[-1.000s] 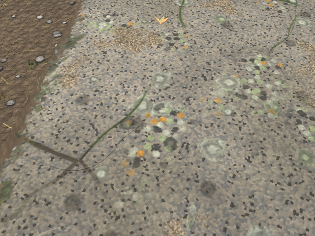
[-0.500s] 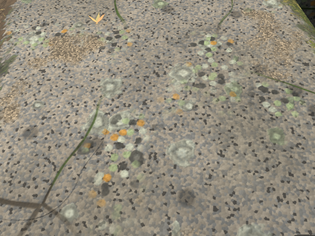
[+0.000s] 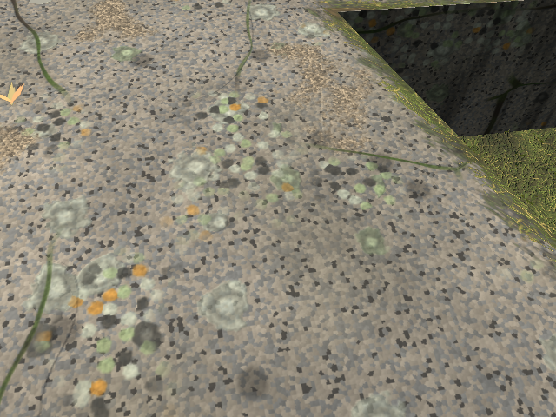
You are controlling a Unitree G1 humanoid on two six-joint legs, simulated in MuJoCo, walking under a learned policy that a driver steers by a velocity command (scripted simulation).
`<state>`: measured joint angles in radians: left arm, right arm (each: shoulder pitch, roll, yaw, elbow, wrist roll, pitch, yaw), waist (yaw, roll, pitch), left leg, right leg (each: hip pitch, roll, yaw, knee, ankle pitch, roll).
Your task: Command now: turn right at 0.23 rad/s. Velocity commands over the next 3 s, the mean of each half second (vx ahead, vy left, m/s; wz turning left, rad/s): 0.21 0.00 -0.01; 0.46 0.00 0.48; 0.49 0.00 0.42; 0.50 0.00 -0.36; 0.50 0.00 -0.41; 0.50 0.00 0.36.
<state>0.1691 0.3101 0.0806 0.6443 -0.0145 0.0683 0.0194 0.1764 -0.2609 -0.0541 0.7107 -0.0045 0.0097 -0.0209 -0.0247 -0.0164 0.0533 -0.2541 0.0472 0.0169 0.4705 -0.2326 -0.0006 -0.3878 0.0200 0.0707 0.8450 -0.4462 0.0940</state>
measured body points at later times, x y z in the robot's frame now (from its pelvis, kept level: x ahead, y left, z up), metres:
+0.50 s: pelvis +0.07 +0.02 -0.01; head +0.08 +0.04 +0.44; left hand +0.13 +0.31 -0.14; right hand +0.22 -0.26 -0.10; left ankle +0.09 +0.11 -0.74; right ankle -0.02 -0.14 -0.73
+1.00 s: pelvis +0.32 +0.04 -0.02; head +0.35 +0.05 +0.43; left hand +0.50 +0.33 -0.08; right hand +0.39 -0.25 -0.14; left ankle +0.10 +0.11 -0.71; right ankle +0.45 -0.04 -0.74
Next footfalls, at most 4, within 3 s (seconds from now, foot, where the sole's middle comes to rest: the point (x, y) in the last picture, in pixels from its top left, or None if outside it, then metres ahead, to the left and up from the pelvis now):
0.08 right None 0.02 -0.14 -0.78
0.48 left None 0.13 0.11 -0.78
0.96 right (288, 404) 0.49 -0.03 -0.78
1.44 left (132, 352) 0.62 0.35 -0.78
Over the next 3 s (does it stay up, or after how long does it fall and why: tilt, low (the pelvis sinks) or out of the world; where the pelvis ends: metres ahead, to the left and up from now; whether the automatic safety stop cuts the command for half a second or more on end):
stays up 1.38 0.41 -0.01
